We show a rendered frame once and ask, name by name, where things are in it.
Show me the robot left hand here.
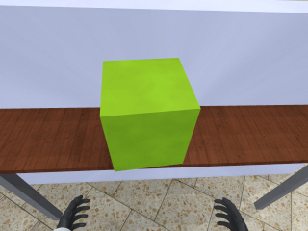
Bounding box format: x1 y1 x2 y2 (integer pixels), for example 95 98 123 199
56 195 90 231

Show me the carton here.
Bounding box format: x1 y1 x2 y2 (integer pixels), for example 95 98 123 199
100 58 201 172

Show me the table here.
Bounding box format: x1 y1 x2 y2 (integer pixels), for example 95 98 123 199
0 104 308 221

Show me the robot right hand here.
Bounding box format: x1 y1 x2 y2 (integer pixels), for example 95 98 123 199
214 197 249 231

